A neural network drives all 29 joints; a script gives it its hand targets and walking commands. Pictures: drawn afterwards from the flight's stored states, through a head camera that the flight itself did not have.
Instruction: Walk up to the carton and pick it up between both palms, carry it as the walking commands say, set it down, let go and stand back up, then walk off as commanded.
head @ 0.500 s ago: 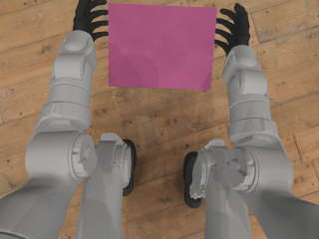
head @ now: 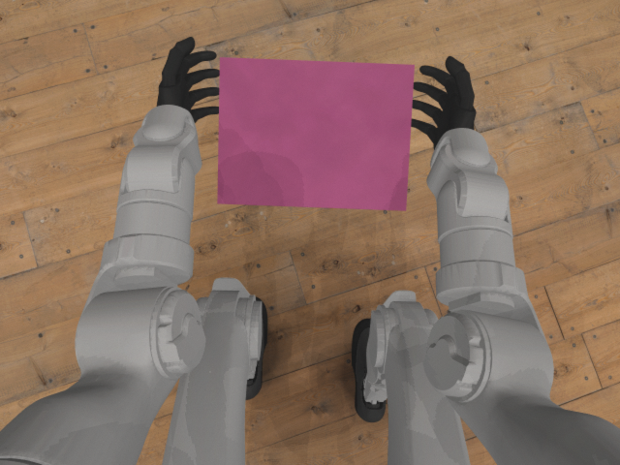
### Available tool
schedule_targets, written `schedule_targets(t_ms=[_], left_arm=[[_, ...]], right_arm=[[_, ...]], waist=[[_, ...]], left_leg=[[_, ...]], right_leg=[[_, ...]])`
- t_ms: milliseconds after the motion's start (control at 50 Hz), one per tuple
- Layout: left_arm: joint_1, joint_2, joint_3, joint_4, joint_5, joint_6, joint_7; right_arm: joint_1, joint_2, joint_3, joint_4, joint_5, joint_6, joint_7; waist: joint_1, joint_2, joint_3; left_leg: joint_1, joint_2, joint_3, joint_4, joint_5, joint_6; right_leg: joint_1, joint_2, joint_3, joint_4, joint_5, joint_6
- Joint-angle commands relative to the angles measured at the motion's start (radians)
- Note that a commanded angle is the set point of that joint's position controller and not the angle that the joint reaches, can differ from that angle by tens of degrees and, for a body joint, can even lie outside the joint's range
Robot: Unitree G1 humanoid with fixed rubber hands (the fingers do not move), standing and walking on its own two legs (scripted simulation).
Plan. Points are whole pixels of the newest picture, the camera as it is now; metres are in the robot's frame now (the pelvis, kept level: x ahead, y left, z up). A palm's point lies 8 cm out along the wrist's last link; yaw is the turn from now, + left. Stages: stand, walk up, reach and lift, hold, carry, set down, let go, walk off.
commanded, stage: reach and lift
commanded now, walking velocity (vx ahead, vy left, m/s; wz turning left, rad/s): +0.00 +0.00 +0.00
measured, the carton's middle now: (314, 144) +0.51 +0.03 -0.16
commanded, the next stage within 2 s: none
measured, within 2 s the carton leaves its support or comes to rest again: neither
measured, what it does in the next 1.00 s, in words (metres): rises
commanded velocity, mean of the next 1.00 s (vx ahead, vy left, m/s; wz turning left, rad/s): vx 0.00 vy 0.00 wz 0.00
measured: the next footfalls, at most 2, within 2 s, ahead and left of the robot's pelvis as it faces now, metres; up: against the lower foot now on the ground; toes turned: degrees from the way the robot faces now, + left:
none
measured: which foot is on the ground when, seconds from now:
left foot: down 0.00-1.00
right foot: down 0.00-1.00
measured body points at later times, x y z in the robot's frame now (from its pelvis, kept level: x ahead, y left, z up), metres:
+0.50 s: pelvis +0.01 +0.00 +0.05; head +0.25 +0.03 +0.44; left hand +0.49 +0.19 -0.01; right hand +0.50 -0.12 +0.00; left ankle +0.13 +0.12 -0.44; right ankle +0.10 -0.13 -0.44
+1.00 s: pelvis +0.02 +0.00 +0.11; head +0.21 +0.03 +0.52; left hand +0.47 +0.19 +0.07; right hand +0.48 -0.12 +0.08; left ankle +0.13 +0.12 -0.44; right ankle +0.10 -0.13 -0.44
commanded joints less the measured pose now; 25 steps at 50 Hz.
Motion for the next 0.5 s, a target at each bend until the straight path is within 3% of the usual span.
schedule_targets(t_ms=[0, 480], left_arm=[[-0.567, -0.988, -0.458, -0.013, -0.158, -0.015, -0.310], [-0.436, -1.061, -0.462, -0.010, -0.125, -0.002, -0.329]], right_arm=[[-0.642, 0.929, 0.529, 0.033, 0.149, 0.001, 0.300], [-0.518, 1.002, 0.540, 0.026, 0.121, 0.015, 0.315]], waist=[[0.024, 0.070, -1.025], [0.014, 0.062, -0.990]], left_leg=[[0.794, -0.150, 0.084, -0.165, 0.175, -0.001], [0.913, -0.169, 0.085, -0.316, 0.182, -0.005]], right_leg=[[0.390, 0.150, -0.114, -0.202, 0.162, -0.019], [0.583, 0.157, -0.100, -0.362, 0.179, -0.019]])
